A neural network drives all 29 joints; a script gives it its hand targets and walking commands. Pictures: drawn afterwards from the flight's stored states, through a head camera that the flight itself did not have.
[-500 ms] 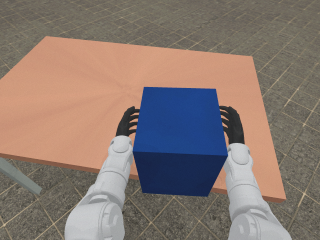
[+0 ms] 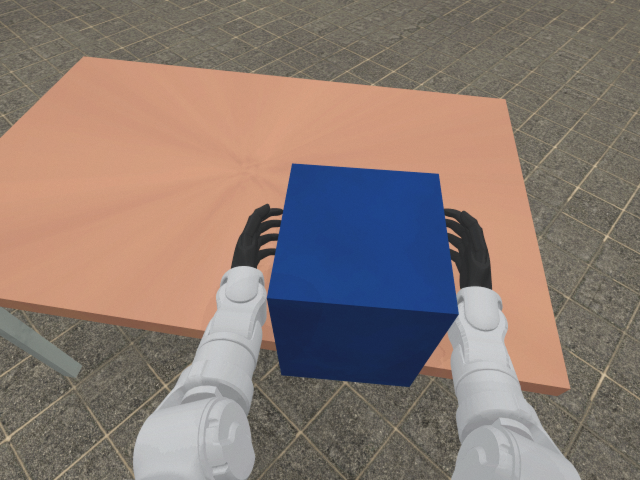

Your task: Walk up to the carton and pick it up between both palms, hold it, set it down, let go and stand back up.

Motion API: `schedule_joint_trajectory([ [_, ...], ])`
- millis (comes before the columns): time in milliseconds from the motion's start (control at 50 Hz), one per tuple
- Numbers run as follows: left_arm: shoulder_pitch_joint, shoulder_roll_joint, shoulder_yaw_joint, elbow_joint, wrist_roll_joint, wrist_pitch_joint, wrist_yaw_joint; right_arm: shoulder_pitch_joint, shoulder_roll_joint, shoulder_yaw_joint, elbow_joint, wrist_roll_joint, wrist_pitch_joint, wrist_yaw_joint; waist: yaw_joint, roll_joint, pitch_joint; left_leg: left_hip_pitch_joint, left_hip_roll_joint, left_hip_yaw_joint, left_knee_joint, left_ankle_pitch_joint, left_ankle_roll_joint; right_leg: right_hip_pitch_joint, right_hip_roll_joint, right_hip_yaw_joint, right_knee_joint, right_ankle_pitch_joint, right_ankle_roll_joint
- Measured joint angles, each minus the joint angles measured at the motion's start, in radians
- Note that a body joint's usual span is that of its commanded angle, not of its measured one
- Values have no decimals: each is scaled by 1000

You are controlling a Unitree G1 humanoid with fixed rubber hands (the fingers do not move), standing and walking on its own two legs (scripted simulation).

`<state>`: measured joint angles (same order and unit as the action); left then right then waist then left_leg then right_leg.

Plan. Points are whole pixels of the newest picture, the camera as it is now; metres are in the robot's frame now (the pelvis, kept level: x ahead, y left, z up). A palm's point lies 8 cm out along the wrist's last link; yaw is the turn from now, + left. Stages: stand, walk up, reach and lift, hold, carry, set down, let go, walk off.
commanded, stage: set down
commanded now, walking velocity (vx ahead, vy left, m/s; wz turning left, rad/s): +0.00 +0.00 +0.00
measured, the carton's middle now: (354, 281) +0.39 -0.08 -0.02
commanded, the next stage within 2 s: none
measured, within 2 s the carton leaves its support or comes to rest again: neither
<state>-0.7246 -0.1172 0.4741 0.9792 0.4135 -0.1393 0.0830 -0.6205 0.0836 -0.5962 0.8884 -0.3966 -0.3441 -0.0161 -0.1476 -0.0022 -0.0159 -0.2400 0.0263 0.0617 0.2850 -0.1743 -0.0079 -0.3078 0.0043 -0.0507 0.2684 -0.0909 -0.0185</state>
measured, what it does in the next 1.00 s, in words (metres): stands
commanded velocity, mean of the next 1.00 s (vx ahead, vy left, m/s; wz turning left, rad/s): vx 0.00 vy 0.00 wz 0.00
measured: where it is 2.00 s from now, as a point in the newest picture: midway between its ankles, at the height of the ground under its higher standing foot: outside the picture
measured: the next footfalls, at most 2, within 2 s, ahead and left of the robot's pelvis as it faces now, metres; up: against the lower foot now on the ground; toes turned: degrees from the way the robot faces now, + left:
none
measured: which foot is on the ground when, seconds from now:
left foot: down 0.00-1.00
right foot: down 0.00-1.00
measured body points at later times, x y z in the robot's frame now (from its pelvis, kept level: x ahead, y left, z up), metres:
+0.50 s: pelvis +0.00 +0.00 +0.00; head +0.06 +0.00 +0.45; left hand +0.42 +0.06 +0.03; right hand +0.36 -0.23 +0.05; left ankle -0.03 +0.12 -0.75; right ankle +0.02 -0.10 -0.75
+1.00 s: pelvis -0.01 +0.00 -0.02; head +0.08 -0.01 +0.42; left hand +0.44 +0.07 +0.01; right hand +0.38 -0.23 -0.01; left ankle -0.03 +0.12 -0.75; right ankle +0.02 -0.10 -0.75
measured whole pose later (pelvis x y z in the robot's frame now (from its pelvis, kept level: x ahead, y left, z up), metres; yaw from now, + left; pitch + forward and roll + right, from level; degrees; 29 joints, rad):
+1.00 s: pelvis -0.01 +0.00 -0.02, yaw -2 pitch +19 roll -1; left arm -0.86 0.04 0.14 1.26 0.06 -0.29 0.18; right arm -0.73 -0.10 -0.19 1.17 0.05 -0.34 -0.11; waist -0.10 0.03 -0.14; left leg -0.57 0.06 0.08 0.49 -0.25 -0.01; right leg -0.62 0.02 -0.03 0.42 -0.12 -0.03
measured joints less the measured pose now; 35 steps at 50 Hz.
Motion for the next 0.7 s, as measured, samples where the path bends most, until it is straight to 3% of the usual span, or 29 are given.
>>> schedule_joint_trajectory([
  [540, 6, -5, 43, -32, 44, -23, -28, -9, 28, -35, -21, -33, -8, 13, 3, -7, 27, 13, 6, 3, 0, -1, -6, 9, 3, -7, 4, -2, -7],
  [700, 0, 7, 26, -5, 35, -44, -13, -21, 3, -9, 24, -15, -19, -3, 12, -13, 26, 9, 9, 11, 8, -6, -6, 1, 5, -1, 13, -4, -7],
])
